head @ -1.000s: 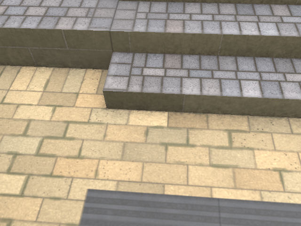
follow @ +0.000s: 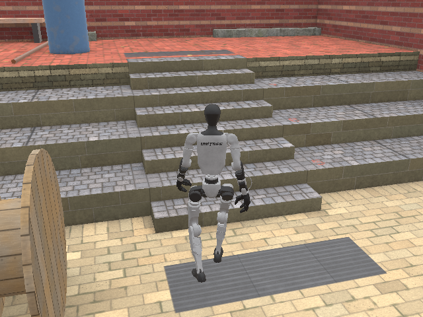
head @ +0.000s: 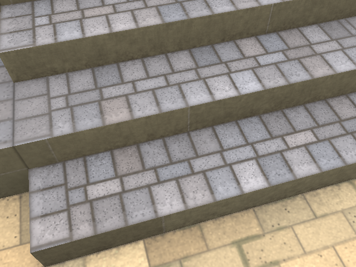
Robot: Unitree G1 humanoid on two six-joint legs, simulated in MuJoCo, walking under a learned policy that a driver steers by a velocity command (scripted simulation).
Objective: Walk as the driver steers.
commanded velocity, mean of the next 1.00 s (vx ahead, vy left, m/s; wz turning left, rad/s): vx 0.50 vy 0.00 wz -0.24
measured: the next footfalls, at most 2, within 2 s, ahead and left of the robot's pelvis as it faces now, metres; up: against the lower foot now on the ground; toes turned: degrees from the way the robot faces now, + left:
left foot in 0.54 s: +0.45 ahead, +0.06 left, +0.00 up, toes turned -10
right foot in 1.06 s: +0.77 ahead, -0.22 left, +0.15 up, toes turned -16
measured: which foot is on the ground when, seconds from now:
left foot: up 0.00-0.52, down 0.54-1.00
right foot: down 0.00-0.54, up 0.56-1.00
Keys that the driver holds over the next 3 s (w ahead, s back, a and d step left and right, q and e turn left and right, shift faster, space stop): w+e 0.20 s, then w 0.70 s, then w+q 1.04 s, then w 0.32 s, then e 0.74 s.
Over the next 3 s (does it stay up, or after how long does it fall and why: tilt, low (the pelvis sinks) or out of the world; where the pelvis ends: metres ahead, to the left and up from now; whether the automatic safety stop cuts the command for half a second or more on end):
stays up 1.56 0.04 0.56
